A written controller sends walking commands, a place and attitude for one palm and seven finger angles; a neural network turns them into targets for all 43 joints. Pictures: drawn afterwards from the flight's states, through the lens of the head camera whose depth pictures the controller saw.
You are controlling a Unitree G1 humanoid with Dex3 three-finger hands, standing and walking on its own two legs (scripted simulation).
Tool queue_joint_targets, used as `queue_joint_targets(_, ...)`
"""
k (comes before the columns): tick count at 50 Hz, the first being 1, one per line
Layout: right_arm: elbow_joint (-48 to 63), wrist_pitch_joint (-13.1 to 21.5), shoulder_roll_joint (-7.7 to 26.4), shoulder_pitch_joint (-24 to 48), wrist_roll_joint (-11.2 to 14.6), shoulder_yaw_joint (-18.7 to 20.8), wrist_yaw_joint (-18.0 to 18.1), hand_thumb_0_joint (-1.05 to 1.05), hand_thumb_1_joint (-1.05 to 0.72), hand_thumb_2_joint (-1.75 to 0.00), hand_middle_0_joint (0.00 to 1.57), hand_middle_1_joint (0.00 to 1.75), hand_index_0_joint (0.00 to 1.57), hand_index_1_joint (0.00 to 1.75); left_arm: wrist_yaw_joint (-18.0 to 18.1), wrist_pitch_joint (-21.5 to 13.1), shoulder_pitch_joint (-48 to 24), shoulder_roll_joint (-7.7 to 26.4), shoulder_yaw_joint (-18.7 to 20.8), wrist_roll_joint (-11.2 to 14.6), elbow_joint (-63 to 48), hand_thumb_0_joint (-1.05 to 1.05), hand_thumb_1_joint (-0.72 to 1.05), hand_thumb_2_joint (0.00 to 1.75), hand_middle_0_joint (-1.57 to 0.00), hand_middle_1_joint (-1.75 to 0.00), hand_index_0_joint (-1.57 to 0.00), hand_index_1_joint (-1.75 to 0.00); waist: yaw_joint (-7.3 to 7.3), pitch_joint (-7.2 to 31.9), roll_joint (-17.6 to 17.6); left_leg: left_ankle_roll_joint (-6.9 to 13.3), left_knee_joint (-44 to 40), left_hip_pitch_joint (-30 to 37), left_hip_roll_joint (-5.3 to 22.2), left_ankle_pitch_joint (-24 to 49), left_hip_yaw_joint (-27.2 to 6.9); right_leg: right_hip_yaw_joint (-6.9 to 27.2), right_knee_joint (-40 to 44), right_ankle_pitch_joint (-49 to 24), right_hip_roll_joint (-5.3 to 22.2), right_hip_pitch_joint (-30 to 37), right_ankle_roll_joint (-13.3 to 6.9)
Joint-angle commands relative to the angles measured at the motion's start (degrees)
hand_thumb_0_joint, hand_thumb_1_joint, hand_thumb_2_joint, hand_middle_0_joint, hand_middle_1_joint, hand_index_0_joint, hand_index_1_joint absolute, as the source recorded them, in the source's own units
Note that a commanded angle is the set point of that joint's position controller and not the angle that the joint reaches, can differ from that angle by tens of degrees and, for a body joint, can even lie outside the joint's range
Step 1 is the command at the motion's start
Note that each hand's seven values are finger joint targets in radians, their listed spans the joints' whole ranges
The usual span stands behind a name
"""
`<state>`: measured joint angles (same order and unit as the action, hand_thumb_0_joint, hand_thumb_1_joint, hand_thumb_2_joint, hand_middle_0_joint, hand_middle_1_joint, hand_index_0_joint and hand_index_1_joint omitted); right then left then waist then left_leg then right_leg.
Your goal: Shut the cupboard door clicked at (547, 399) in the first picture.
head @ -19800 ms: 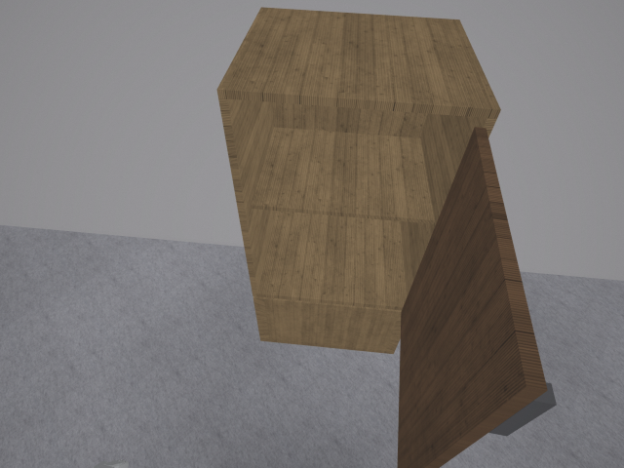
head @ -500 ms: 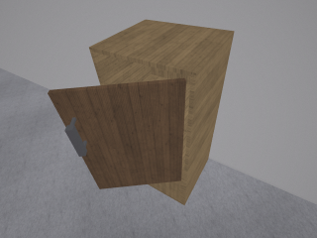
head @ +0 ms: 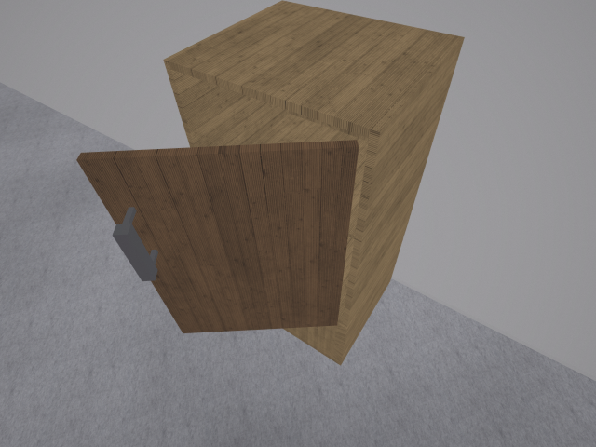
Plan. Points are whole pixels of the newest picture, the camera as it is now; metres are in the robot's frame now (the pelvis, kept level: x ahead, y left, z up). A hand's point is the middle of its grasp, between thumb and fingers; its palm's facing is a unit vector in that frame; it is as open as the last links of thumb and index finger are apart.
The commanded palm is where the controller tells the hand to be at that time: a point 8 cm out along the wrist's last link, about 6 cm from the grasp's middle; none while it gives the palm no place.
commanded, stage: come to a stop and stand still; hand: left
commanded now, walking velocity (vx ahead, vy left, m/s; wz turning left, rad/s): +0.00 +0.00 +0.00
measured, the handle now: (140, 244) +0.44 +0.31 -0.02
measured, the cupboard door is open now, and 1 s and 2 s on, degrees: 37 37 37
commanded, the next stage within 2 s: look again from close up in 0.58 s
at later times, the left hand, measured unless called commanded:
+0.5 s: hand out of the picture +0.05 +0.18 -0.16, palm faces +0.02 -0.97 -0.22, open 7.3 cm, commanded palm none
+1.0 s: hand out of the picture +0.07 +0.18 -0.16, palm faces +0.02 -0.98 -0.21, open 7.3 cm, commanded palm none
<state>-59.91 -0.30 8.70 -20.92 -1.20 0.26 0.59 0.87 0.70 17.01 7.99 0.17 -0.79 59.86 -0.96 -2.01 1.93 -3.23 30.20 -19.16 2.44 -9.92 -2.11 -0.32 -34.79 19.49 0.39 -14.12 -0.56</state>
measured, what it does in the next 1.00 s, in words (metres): shifts its weight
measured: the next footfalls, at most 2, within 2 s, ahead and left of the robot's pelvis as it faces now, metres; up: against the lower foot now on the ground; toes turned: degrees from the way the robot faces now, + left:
right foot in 1.94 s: +0.02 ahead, -0.05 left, +0.00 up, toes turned +2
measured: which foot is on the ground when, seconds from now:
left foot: down 0.00-1.00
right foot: down 0.00-1.00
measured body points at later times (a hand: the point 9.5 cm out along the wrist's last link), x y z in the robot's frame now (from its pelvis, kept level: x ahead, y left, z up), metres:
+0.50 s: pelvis +0.04 +0.00 +0.01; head +0.05 -0.01 +0.46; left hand +0.05 +0.24 -0.14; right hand +0.08 -0.23 -0.15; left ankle +0.07 +0.16 -0.73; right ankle -0.01 -0.11 -0.73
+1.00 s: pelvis +0.05 +0.00 +0.01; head +0.07 -0.01 +0.46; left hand +0.07 +0.23 -0.15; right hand +0.06 -0.23 -0.16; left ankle +0.07 +0.16 -0.73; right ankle -0.01 -0.11 -0.73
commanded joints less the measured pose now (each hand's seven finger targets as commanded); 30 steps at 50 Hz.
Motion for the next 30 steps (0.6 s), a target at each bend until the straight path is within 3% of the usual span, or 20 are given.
queue_joint_targets(1, 1.48, 1.68, 5.46, -1.49, 0.32, 0.74, 0.72, 0.0, -0.9, -0.9, 0.2, 0.3, 0.2, 0.3, 0.7, -1.97, 1.83, 7.16, 1.39, 0.07, -1.6, 0.0, 0.9, 0.9, -0.2, -0.3, -0.2, -0.3, 0.26, -1.5, -1.87, 3.76, -5.04, 5.43, 1.79, 1.72, -1.01, 5.32, 11.44, -0.67, 3.96, -4.13, -2.08)
queue_joint_targets(8, 0.74, 1.81, 6.21, 2.29, 0.47, 0.73, 0.87, 0.0, -0.9, -0.9, 0.2, 0.3, 0.2, 0.3, 0.79, -2.26, 2.19, 7.52, 1.26, -0.16, -0.03, 0.0, 0.9, 0.9, -0.2, -0.3, -0.2, -0.3, 0.42, -1.33, -2.92, 3.62, -5.33, 7.84, 2.04, 5.81, -0.35, 4.65, 11.91, -7.95, 4.57, -1.97, -1.43)
queue_joint_targets(11, 0.24, 1.96, 6.7, 3.27, 0.43, 0.72, 0.94, 0.0, -0.9, -0.9, 0.2, 0.3, 0.2, 0.3, 0.83, -2.25, 2.37, 7.77, 1.29, -0.27, 0.46, 0.0, 0.9, 0.9, -0.2, -0.3, -0.2, -0.3, 0.66, -0.94, -0.66, 3.78, -5.43, 8.9, 2.36, 8.14, -0.35, 4.07, 11.36, -10.11, 4.45, -0.79, -1.26)
queue_joint_targets(30, -1.66, 1.58, 7.09, 6.07, 0.39, 0.43, 1.01, 0.0, -0.9, -0.9, 0.2, 0.3, 0.2, 0.3, 0.94, -2.03, 0.49, 9.25, 1.52, -0.2, 0.94, 0.0, 0.9, 0.9, -0.2, -0.3, -0.2, -0.3, 1.39, -0.93, -2.93, 3.49, -6.26, 10.01, 2.3, 10.66, 0.11, 2.65, 12.13, -15.62, 5.02, 3.23, -0.83)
